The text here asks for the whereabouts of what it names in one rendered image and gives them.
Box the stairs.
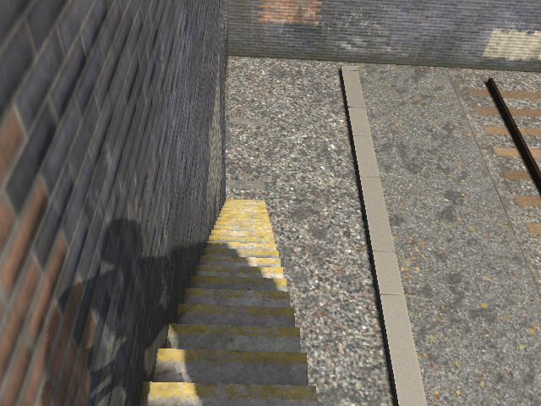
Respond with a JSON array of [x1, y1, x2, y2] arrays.
[[139, 199, 317, 406]]

